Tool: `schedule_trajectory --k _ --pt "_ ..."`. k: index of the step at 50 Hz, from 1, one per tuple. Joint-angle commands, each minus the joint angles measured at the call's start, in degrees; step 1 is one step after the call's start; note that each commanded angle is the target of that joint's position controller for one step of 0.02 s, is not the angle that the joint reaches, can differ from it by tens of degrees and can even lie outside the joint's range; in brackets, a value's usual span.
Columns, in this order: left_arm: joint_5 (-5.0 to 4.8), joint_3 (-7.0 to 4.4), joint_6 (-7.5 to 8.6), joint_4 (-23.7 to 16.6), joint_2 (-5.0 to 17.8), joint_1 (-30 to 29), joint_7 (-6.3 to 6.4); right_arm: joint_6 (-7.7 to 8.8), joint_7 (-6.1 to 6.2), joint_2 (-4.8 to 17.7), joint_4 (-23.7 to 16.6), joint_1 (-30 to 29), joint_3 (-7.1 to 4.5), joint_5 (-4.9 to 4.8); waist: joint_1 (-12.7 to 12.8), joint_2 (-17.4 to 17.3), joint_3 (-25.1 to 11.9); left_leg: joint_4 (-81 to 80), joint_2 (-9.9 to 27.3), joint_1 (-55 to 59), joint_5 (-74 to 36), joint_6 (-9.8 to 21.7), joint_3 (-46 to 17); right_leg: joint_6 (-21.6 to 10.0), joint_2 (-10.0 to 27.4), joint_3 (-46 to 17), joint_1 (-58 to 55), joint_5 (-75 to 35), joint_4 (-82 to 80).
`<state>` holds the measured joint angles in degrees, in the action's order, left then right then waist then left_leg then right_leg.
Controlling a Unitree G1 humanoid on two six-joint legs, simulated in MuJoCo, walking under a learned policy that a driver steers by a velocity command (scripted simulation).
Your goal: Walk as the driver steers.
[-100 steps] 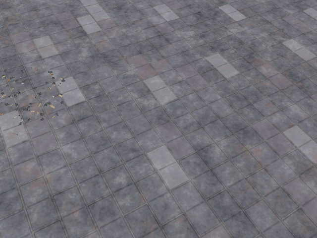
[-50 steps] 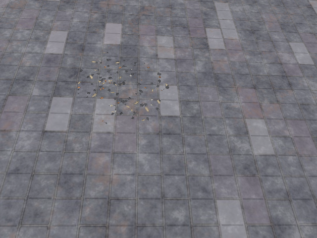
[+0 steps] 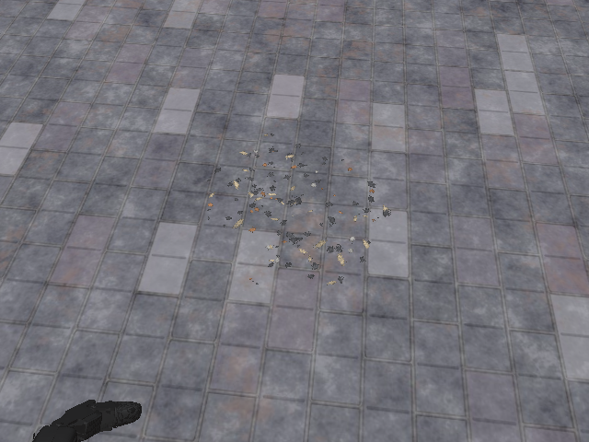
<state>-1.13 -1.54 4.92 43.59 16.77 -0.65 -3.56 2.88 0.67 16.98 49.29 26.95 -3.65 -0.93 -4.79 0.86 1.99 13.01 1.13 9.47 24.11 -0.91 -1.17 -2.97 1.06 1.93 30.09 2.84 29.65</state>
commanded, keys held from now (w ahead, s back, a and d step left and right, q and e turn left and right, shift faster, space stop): w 0.64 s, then w+e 0.36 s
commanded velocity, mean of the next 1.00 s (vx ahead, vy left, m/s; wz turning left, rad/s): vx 0.49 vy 0.00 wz -0.10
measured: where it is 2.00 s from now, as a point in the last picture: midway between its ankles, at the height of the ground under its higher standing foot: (347, 203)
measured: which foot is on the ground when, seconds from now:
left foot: down 0.00-0.04, up 0.06-0.54, down 0.56-1.00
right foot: up 0.00-0.00, down 0.02-0.56, up 0.58-1.00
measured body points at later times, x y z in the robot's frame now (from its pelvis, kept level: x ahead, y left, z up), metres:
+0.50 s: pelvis +0.28 -0.01 +0.01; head +0.31 +0.00 +0.46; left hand +0.28 +0.28 -0.12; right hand +0.50 -0.24 -0.07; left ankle +0.46 +0.13 -0.70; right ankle +0.15 -0.11 -0.72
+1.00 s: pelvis +0.57 +0.01 +0.01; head +0.60 +0.00 +0.46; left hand +0.79 +0.22 -0.09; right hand +0.57 -0.28 -0.11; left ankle +0.46 +0.12 -0.72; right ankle +0.74 -0.15 -0.69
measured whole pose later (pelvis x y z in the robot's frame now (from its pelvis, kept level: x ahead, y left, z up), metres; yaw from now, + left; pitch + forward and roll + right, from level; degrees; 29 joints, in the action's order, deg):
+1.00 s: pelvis +0.57 +0.01 +0.01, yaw -9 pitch +1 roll +3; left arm -1.0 -2.1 2.6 44.0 15.5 6.0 -2.7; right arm 4.9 0.2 16.1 49.4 17.4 -3.4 -0.1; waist -3.8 2.4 1.7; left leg 11.2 -2.3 5.0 17.5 0.8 11.1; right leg -1.6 4.6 -0.4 36.7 -2.3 35.7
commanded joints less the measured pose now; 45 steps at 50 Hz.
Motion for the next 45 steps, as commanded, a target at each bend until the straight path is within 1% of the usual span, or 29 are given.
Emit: schedule_trajectory --k 1,2,3,4,5,6,7,8,9,11,14,17,20,22,25,26,27,28,29,30,31,32,33,34,35,37,40,43,45 --pt "0.05 -4.64 0.05 1.93 12.10 19.70 1.39 -0.17 0.75 8.39 -4.05 -2.28 -1.26 0.94 13.92 -5.18 -12.52 28.00 8.36 -17.79 -44.22 5.46 -0.58 -5.13 2.45 -3.39 -34.01 2.94 2.85" --pt "1.26 -5.95 -0.34 3.19 18.13 25.80 1.57 0.78 0.21 0.76 -5.52 5.01 0.79 0.63 10.75 12.03 -22.14 52.34 -1.85 -39.44 -13.33 0.93 0.59 -14.63 18.24 -32.80 -53.34 20.67 -3.19" --pt "0.51 -4.45 -0.05 3.18 13.36 24.92 1.21 2.22 0.08 3.54 -4.72 2.62 0.50 -0.42 11.86 13.76 -23.64 60.16 -3.91 -45.32 8.14 1.61 -7.92 -14.89 20.27 -47.61 -52.20 30.22 -14.51" --pt "0.37 -3.58 0.05 2.74 10.76 19.94 1.44 2.86 -0.38 7.82 -6.26 -3.32 -0.83 -2.22 10.98 10.42 -12.97 63.49 -0.31 -51.37 5.26 2.44 -6.82 -12.07 19.22 -39.57 -44.59 31.06 -15.56" --pt "0.61 -3.22 0.08 1.81 9.38 16.07 1.59 3.25 -0.33 8.11 -7.18 -7.01 -0.64 -2.12 9.51 5.32 -7.65 61.48 2.86 -50.71 0.39 3.33 -4.75 -10.61 17.30 -32.22 -36.35 25.34 -15.99" --pt "1.19 -2.92 0.17 1.41 8.12 13.14 1.55 3.29 -0.10 7.52 -7.26 -8.74 -0.75 -1.02 7.73 2.43 -4.27 57.91 5.08 -48.70 -3.70 3.36 -3.82 -10.01 15.14 -26.44 -28.66 19.03 -16.98" --pt "2.00 -2.48 0.52 1.03 6.55 11.21 1.48 2.73 0.03 6.91 -6.74 -7.91 -0.98 -0.45 5.63 3.38 -3.17 55.30 6.94 -44.96 -6.65 3.50 -4.26 -9.43 12.86 -22.02 -23.52 14.25 -18.36" --pt "2.15 -2.39 0.74 1.02 5.98 10.22 1.41 2.04 -0.03 5.78 -6.08 -6.47 -0.85 -0.31 4.41 4.42 -3.15 54.15 7.51 -42.37 -8.11 3.26 -4.25 -9.78 11.86 -19.69 -20.55 12.30 -19.98" --pt "1.84 -2.43 1.16 1.26 5.95 10.23 1.41 1.42 0.01 4.60 -5.73 -5.74 -0.65 -0.17 3.77 4.41 -2.94 52.96 7.80 -41.44 -8.69 2.80 -3.81 -10.52 11.51 -17.79 -18.77 10.27 -21.38" --pt "1.34 -2.62 1.74 2.14 6.66 10.97 1.61 0.68 0.24 4.10 -6.52 -7.88 -0.52 0.37 3.43 3.56 -0.77 49.01 8.36 -43.55 -11.79 1.47 -3.20 -11.39 11.18 -14.33 -16.75 7.25 -23.79" --pt "1.06 -2.85 1.60 3.19 7.79 13.43 2.41 1.21 0.19 3.81 -8.46 -14.15 -0.30 0.94 4.99 1.62 1.22 38.70 8.51 -48.02 -21.51 -0.13 -2.65 -10.96 10.26 -10.46 -19.09 1.99 -24.83" --pt "0.59 -2.96 1.05 3.99 8.82 16.25 3.01 2.24 -0.65 2.04 -9.91 -20.60 0.52 0.63 7.52 1.09 2.17 26.37 6.28 -45.25 -30.07 -0.25 0.01 -9.11 8.35 -5.97 -20.01 -0.86 -24.72" --pt "0.08 -3.14 0.18 5.65 9.72 20.58 3.16 2.79 -1.75 1.77 -11.65 -25.99 0.93 0.01 9.82 0.85 3.17 20.15 4.74 -45.11 -31.72 0.08 0.80 -9.09 10.04 -5.83 -24.80 -1.15 -23.31" --pt "-0.07 -3.29 -0.73 6.50 9.91 22.23 3.29 3.03 -2.50 2.37 -12.89 -28.28 0.90 -0.13 10.07 1.10 3.51 17.43 4.07 -46.57 -29.16 1.19 0.43 -8.68 12.02 -6.37 -29.84 -3.39 -21.14" --pt "-0.17 -3.78 -1.82 6.84 10.91 21.91 3.67 3.10 -3.13 4.52 -13.13 -26.10 0.20 -0.07 7.34 2.87 1.20 15.45 2.25 -42.64 -21.77 3.54 1.01 -7.05 13.95 -6.80 -35.52 -14.73 -15.34" --pt "-0.09 -3.88 -2.15 6.63 11.32 20.84 3.77 3.10 -3.01 5.96 -12.14 -21.81 -0.53 0.03 4.59 3.61 -1.80 14.71 0.44 -36.28 -20.22 4.77 2.59 -6.19 13.00 -5.75 -35.91 -24.52 -9.81" --pt "0.20 -3.42 -2.51 6.35 10.25 20.26 3.88 3.02 -2.57 8.41 -9.59 -13.18 -1.92 0.14 0.13 2.85 -7.56 13.86 -0.84 -23.97 -21.21 6.61 3.89 -4.57 10.05 -3.40 -33.12 -29.81 0.88" --pt "1.49 -2.07 -2.40 4.87 7.30 21.01 4.02 2.69 -1.91 12.35 -7.65 -2.99 -3.10 0.75 -3.39 -2.18 -16.69 16.87 8.24 -5.86 -22.52 10.04 -5.86 -2.62 6.96 -1.32 -21.88 -16.72 18.05" --pt "1.26 0.08 -0.98 3.88 -0.21 28.81 3.33 2.48 -2.07 17.20 -6.36 -0.57 -4.08 1.00 1.32 -17.87 -23.56 11.17 21.24 13.75 -9.95 19.93 -34.72 1.19 -4.62 -1.60 2.36 22.50 38.30" --pt "-0.08 -1.06 0.34 4.69 5.80 24.94 2.95 2.50 -2.14 10.56 -6.86 -0.26 -2.48 0.38 -1.71 -13.06 -23.53 5.39 21.14 13.89 -2.77 19.23 -40.88 0.70 -2.97 -9.24 9.52 30.15 44.72" --pt "-1.57 -2.01 1.20 2.68 9.05 19.14 2.65 2.61 -1.95 8.52 -7.37 -4.61 -1.65 0.53 -1.47 -10.09 -14.32 4.40 19.24 7.05 -5.07 16.58 -31.83 -0.10 0.11 -8.46 13.39 25.96 45.63" --pt "-1.39 -1.82 1.57 1.85 8.49 15.81 2.83 2.58 -1.85 7.59 -7.95 -8.40 -1.31 0.80 0.03 -5.38 -9.70 3.42 16.99 -0.71 -11.41 15.32 -25.13 -0.15 3.03 -6.75 12.28 20.90 43.19" --pt "-0.56 -2.01 1.38 1.85 7.99 14.57 2.91 2.62 -1.91 5.96 -8.17 -11.33 -0.89 1.17 1.62 -3.47 -5.92 1.73 15.17 -7.39 -17.14 14.64 -19.66 0.31 4.82 -6.42 10.57 17.62 39.54" --pt "-0.41 -2.24 0.66 2.33 7.48 15.85 2.85 2.95 -1.90 4.65 -8.29 -12.92 -0.50 1.74 3.51 -4.62 -5.10 -0.09 13.85 -11.63 -20.14 13.94 -15.90 0.61 6.38 -7.04 6.94 15.19 37.58" --pt "-0.54 -2.11 -0.19 2.89 6.32 17.22 2.83 3.31 -2.00 4.41 -8.04 -13.55 -0.55 1.74 4.41 -5.12 -4.65 -1.94 13.28 -14.18 -21.13 13.94 -13.52 1.10 6.72 -7.15 4.69 14.05 36.32" --pt "-0.58 -1.81 -1.65 3.01 4.31 17.63 3.04 4.13 -1.96 5.12 -6.90 -13.71 -0.88 1.49 5.37 -4.84 -2.65 -4.79 13.13 -17.80 -23.89 14.24 -8.40 2.22 6.86 -7.54 4.55 12.18 33.80" --pt "-0.17 -1.93 -2.18 1.42 3.92 13.76 3.20 4.34 -1.29 6.31 -5.43 -13.09 -1.36 1.96 4.80 -3.94 -0.11 -6.89 12.40 -17.81 -26.42 13.52 -2.05 3.54 6.28 -8.77 8.61 3.57 26.32" --pt "0.10 -1.66 -1.57 0.00 2.98 9.23 2.35 4.13 -0.72 6.95 -4.86 -13.52 -1.36 1.72 3.38 -3.88 1.03 -7.68 10.13 -17.80 -27.32 11.20 4.83 3.39 5.15 -5.72 6.22 -7.06 14.76" --pt "0.22 -1.20 -1.37 -1.69 1.92 4.94 1.73 3.84 -0.37 7.71 -3.77 -11.44 -1.56 1.42 1.39 -3.11 2.09 -7.86 10.90 -15.79 -27.31 10.72 6.85 2.89 4.62 -3.50 5.69 -9.96 9.85"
